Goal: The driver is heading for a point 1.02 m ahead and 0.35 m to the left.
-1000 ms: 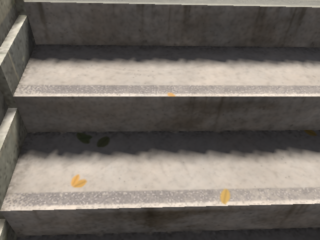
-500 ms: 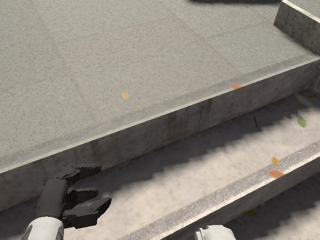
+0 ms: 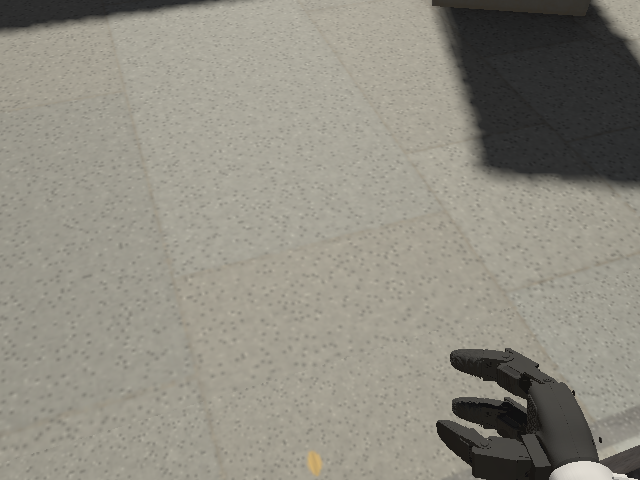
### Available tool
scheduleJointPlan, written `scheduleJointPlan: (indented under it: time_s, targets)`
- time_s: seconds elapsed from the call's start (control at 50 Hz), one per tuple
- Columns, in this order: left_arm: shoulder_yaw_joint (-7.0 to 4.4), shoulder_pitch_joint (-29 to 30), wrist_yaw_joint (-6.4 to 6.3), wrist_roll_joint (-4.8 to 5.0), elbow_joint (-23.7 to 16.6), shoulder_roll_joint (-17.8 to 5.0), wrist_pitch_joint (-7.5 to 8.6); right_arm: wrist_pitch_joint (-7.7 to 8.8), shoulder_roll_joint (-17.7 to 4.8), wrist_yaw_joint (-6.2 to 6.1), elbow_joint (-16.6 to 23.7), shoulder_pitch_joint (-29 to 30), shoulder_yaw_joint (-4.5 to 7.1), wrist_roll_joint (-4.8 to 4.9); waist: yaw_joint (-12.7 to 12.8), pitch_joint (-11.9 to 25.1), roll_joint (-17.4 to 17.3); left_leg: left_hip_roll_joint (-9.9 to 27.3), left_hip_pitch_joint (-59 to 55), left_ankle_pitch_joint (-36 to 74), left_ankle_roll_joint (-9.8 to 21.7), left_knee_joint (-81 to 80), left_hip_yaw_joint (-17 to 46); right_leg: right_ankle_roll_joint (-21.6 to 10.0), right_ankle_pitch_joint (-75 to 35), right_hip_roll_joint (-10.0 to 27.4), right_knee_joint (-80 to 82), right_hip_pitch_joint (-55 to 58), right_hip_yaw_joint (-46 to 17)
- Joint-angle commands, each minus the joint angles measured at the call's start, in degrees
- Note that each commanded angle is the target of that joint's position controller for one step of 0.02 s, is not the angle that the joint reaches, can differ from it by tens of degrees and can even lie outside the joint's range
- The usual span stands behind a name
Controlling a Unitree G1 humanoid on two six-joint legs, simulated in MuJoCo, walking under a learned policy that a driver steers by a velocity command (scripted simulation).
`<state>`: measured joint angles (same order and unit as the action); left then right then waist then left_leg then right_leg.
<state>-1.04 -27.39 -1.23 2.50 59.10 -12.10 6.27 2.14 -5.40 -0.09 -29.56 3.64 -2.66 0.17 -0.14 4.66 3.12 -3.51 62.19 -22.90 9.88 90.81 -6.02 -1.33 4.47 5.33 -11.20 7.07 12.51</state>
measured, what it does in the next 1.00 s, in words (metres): climbs, turning left: left foot 0.17 m higher, then right foot 0.17 m higher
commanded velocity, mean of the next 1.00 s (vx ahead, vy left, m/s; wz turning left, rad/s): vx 0.98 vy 0.00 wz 0.67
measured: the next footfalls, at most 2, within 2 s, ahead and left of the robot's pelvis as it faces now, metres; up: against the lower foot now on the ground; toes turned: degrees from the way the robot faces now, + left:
left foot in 0.02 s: +0.12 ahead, +0.06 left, +0.17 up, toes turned +0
right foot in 0.36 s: +0.53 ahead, -0.01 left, +0.34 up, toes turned +18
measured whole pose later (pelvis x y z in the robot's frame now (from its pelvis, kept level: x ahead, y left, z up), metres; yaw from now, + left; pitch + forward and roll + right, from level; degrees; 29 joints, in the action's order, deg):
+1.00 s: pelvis +0.86 +0.37 +0.30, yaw +38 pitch +2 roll +2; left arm -1.1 -9.5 1.0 -1.9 37.6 -13.2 3.5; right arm 5.4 -14.3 0.0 -48.4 -27.4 2.7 -1.3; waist -1.4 0.2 1.7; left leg -7.6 4.1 -19.4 6.2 21.3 -3.0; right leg -2.2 15.3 5.0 -66.0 -42.3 -2.7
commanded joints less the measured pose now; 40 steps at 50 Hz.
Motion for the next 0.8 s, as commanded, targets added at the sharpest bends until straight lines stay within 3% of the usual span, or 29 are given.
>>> scheduleJointPlan:
  time_s: [0.02, 0.04, 0.06, 0.08, 0.1, 0.14, 0.18, 0.22, 0.26, 0.28, 0.3, 0.32, 0.34, 0.36, 0.38, 0.4, 0.42, 0.44, 0.46, 0.48, 0.54, 0.6, 0.64, 0.68, 0.72, 0.74, 0.76, 0.78, 0.8]
  targets:
    - [-5.13, 19.3, 0.84, 2.36, -16.1, -19.2, 3.06, 1.17, -14.4, -0.49, -5.2, -31.4, 6.78, 1.36, -20.9, 17.5, 4.2, -5.9, -54.5, 9.9, 0.4, -46.0, 4.4, -5.2, -90.5, 3.0, -50.3, -14.4, -2.1]
    - [-4.3, 19.3, 2.65, -3.92, -18.7, -11.0, 3.07, 1.26, -15.8, 0.35, -8.6, -24.4, 8.82, 2.17, -12.1, 5.6, -10.9, -4.1, -57.5, 24.2, 0.7, -59.8, 20.7, -0.8, -5.3, -8.9, -75.7, -34.6, -9.1]
    - [-2.13, 9.8, 3.42, -6.67, -24.1, -1.9, 3.87, -0.14, -20.2, 0.23, -8.9, -21.0, 9.29, 0.67, -0.4, 9.7, -11.8, 4.6, -69.3, 63.9, 6.1, -51.8, 35.2, 1.6, 6.5, -11.0, -97.5, -53.2, -16.8]
    - [-1.05, 13.0, 4.08, -7.04, -26.9, -1.2, 3.55, -1.9, -19.5, -0.77, -10.7, -24.0, 9.05, 1.74, -1.7, 16.4, -8.6, 6.6, -69.4, 31.5, 11.9, -62.4, 49.7, 0.5, 7.4, -11.2, -109.3, -60.5, -17.6]
    - [-0.32, 17.8, 3.98, -6.9, -30.2, 0.2, 3.19, -1.32, -16.1, -0.98, -12.0, -24.5, 8.0, -0.01, -1.4, 6.2, -5.6, 7.2, -62.9, 14.5, 12.5, -68.2, 52.9, 0.0, 10.0, -10.9, -115.6, -68.2, -17.3]
    - [3.49, 29.1, 2.41, -9.35, -36.4, 7.8, 2.69, 1.12, -14.3, 0.21, -17.4, -29.1, 7.65, -1.46, -1.3, -5.9, -3.6, 5.2, -57.4, 10.1, 10.3, -68.3, 43.8, -3.7, 19.4, -8.9, -126.1, -83.6, -16.8]
    - [4.21, 32.7, 1.53, -8.06, -38.3, 7.0, 0.97, 3.03, -10.6, 0.11, -18.7, -28.7, 6.18, -1.38, 0.6, -15.1, 0.9, 4.1, -44.0, 13.4, 4.8, -72.6, 33.7, -4.1, 24.2, -5.9, -117.7, -85.2, -12.8]
    - [5.5, 40.3, 0.43, -7.46, -42.9, 8.9, -0.35, 4.69, -8.0, 0.21, -21.4, -30.5, 4.85, -2.13, 0.4, -17.1, -2.7, 4.2, -37.1, 19.3, 3.6, -78.2, 29.8, -3.7, 33.4, -5.0, -115.3, -86.0, -10.2]
    - [6.49, 43.6, 0.12, -7.23, -46.2, 6.9, -1.76, 3.93, -11.2, -0.39, -21.7, -31.6, 5.47, -0.48, 0.8, -12.4, -2.6, 3.7, -27.0, 26.6, 6.5, -93.2, 26.4, -3.0, 30.1, -4.8, -90.3, -65.3, -3.8]
    - [6.54, 40.6, -0.01, -6.06, -46.7, 6.6, -1.91, 2.8, -11.9, -1.16, -19.7, -28.3, 6.17, 0.58, 3.3, -7.6, 0.5, 3.0, -16.9, 38.3, 5.9, -96.0, 23.8, -3.4, 21.8, -4.0, -73.8, -37.8, -4.3]
    - [4.78, 30.3, -0.14, -4.33, -41.7, 3.9, -1.56, 3.99, -15.2, -1.47, -17.3, -28.7, 6.95, 3.03, 7.2, 5.7, 1.6, 3.1, -15.0, 73.9, 5.5, -86.8, 22.5, -3.4, 16.2, -9.9, -71.4, -10.6, -1.4]
    - [2.06, 20.4, -0.73, -3.5, -39.0, -0.3, -1.99, 5.21, -24.3, -1.31, -16.1, -26.8, 10.01, 3.53, 13.4, 17.6, 0.9, 4.1, -21.3, 96.2, 4.4, -73.0, 24.2, -2.9, 14.6, -10.8, -66.3, 2.0, -5.6]
    - [-1.01, 9.4, -0.72, -3.61, -36.6, -5.0, -2.75, 6.71, -31.1, -0.55, -12.9, -21.2, 13.05, 2.23, 18.4, 22.7, -4.3, 6.5, -33.6, 110.7, 1.7, -56.8, 28.0, -3.9, 24.8, -9.4, -55.4, -0.1, -11.3]
    - [-3.46, 1.6, -1.16, -3.44, -32.5, -10.1, -3.06, 8.71, -27.9, 1.13, -11.7, -16.9, 13.33, 1.16, 22.4, 25.6, -2.3, 5.2, -36.9, 106.4, -1.1, -33.9, 26.7, -7.1, 37.2, -5.3, -44.9, 0.7, -21.1]
    - [-4.67, 0.0, -0.53, -3.63, -28.5, -14.1, -2.6, 9.68, -15.0, 3.19, -10.4, -14.9, 10.51, 0.45, 18.8, 24.1, 17.5, -7.4, -29.2, 22.3, -3.0, -4.0, 18.4, -13.0, 34.5, 7.8, -32.2, 2.1, -41.1]
    - [-4.63, 8.7, -0.54, -3.84, -28.4, -12.1, -3.04, 9.12, -11.6, 3.94, -6.2, -17.5, 9.85, -1.83, 11.0, 21.2, 17.1, -6.8, -17.0, 15.2, -2.6, 14.7, 19.2, -17.2, 35.5, 13.4, -13.7, -4.1, -66.5]
    - [-3.63, 14.9, -0.31, -3.75, -26.8, -7.2, -1.82, 7.49, -8.6, 3.07, -4.7, -17.6, 8.87, -2.76, 5.5, 11.3, 8.5, -3.0, -9.6, 16.3, -1.4, 22.1, 15.8, -16.9, 45.7, 15.4, -12.7, -8.3, -65.4]
    - [-2.0, 13.8, 0.01, -3.63, -22.1, -0.9, -0.3, 5.6, -5.7, 2.4, -3.3, -14.4, 7.33, -3.36, 4.6, 2.2, 0.1, -0.5, -3.4, 13.2, 0.1, 25.1, 13.7, -15.1, 48.9, 15.6, -13.1, -12.6, -58.1]
    - [-1.13, 11.2, 0.61, -3.84, -17.8, 3.0, 0.94, 3.88, -1.7, 1.97, -1.3, -11.9, 5.35, -4.21, 2.7, -3.6, -5.4, 1.3, 0.5, 9.7, 1.0, 29.5, 13.8, -11.8, 39.8, 14.4, -12.3, -17.2, -49.4]
    - [-0.8, 8.6, 0.9, -4.35, -13.5, 5.1, 1.77, 2.08, 0.1, 1.65, -0.6, -12.7, 4.28, -3.54, -0.1, -6.7, -7.7, 2.7, 3.4, 5.7, 1.4, 31.3, 13.6, -8.3, 32.4, 12.5, -13.8, -19.7, -39.9]
    - [-0.41, 14.6, 1.31, -5.12, -10.9, 4.8, 2.65, -1.45, -3.7, 1.68, 1.3, -11.3, 4.11, 0.35, -7.1, -16.0, -2.8, 5.7, -3.5, 3.7, -1.5, 4.1, 15.1, -0.4, 15.9, 9.2, -2.3, -34.1, -15.5]
    - [-1.86, 13.5, 0.09, -3.34, -9.5, -2.5, 3.53, -2.4, -9.3, 2.52, 1.7, -8.8, 5.34, -2.13, -6.5, -13.2, -2.3, 4.9, -20.3, 21.9, -3.2, -21.3, 5.0, -0.2, -1.0, 2.7, 4.3, -34.6, 0.2]
    - [-2.89, 11.4, -0.3, -2.57, -9.9, -7.9, 4.24, -1.35, -7.7, 4.26, -0.2, -10.8, 4.72, -1.69, -6.0, -8.3, -4.4, 4.1, -35.8, 30.4, -2.0, -36.9, 2.0, -2.5, -5.9, 1.9, 8.6, -30.4, 3.3]
    - [-4.09, 6.1, -0.02, -3.32, -10.2, -12.9, 3.87, -0.4, -10.4, 4.55, -1.6, -9.7, 5.79, -1.51, -4.6, -5.4, -1.8, -0.3, -39.1, 26.1, -1.0, -44.3, -3.0, -4.3, -35.2, 5.3, 5.5, -14.8, 2.3]
    - [-5.18, 3.9, -0.15, -3.94, -11.3, -16.1, 1.4, -0.01, -13.7, 3.68, -3.5, -15.0, 7.11, -1.53, -7.5, -0.8, 4.3, -3.9, -44.3, 16.8, 0.6, -49.4, -4.3, -4.2, -57.5, 7.9, -9.0, -3.5, 1.4]
    - [-5.65, 4.5, -0.41, -4.27, -12.1, -17.2, -0.08, -0.02, -15.6, 2.93, -6.0, -24.3, 8.28, -1.68, -11.9, 3.1, 6.0, -4.9, -53.0, 14.2, 2.0, -53.9, -2.9, -4.0, -63.7, 8.5, -22.9, -2.9, 1.0]
    - [-6.0, 5.7, -0.83, -3.82, -13.0, -17.7, -1.23, 0.21, -17.0, 2.3, -8.4, -32.0, 9.36, -2.21, -16.1, 5.1, 4.7, -3.4, -64.1, 17.0, 3.1, -63.7, 0.4, -3.4, -57.2, 6.2, -40.8, -8.3, 2.3]
    - [-4.78, 5.1, -0.73, -5.05, -14.5, -10.1, -1.66, 0.52, -19.2, 1.59, -9.1, -27.7, 9.98, -3.2, -9.5, 3.6, -0.8, 4.0, -76.1, 12.6, 3.0, -55.7, 11.7, -3.1, 1.1, 0.8, -60.3, -28.7, -2.8]
    - [-2.58, -0.3, -0.3, -3.63, -20.1, -3.6, -1.0, 0.8, -24.5, 1.29, -6.5, -24.2, 10.32, -4.26, -1.2, 11.6, -14.4, 18.3, -88.9, 28.8, 9.9, -55.1, 37.3, -1.5, 26.8, -4.3, -79.5, -47.2, -8.3]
